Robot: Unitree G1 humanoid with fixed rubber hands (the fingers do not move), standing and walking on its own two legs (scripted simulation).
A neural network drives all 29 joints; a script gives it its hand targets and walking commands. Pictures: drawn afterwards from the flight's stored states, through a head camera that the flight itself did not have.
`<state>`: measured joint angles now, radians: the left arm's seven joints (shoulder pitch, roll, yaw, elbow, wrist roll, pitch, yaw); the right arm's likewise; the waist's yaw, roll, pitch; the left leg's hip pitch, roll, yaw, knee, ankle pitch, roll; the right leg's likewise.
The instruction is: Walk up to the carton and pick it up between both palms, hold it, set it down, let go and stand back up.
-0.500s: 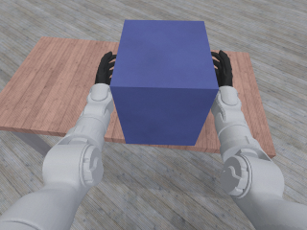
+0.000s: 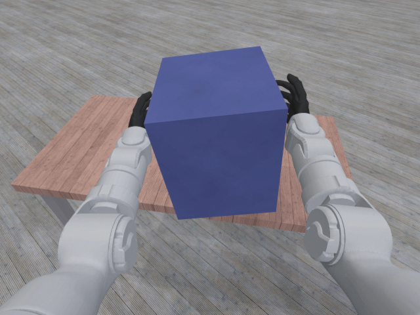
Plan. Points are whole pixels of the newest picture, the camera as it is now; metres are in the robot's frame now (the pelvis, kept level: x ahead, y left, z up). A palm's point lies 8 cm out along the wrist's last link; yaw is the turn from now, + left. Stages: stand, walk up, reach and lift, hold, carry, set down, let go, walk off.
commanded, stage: reach and lift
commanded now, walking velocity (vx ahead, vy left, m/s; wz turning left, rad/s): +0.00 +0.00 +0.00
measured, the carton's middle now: (218, 133) +0.47 -0.04 +0.11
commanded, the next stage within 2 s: none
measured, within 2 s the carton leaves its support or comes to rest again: neither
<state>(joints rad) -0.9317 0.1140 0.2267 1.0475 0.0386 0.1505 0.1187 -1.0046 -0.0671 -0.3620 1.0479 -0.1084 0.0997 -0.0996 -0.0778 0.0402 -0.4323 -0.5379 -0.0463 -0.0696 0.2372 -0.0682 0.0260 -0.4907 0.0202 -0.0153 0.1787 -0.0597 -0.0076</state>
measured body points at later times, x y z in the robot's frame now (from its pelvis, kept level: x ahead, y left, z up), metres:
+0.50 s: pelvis -0.03 +0.01 +0.00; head -0.01 +0.02 +0.45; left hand +0.44 +0.15 +0.17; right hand +0.43 -0.16 +0.20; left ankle +0.00 +0.10 -0.75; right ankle -0.01 -0.11 -0.75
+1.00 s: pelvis +0.00 +0.01 +0.01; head -0.02 +0.02 +0.46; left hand +0.43 +0.17 +0.21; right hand +0.42 -0.14 +0.24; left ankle +0.00 +0.10 -0.75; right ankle -0.01 -0.11 -0.75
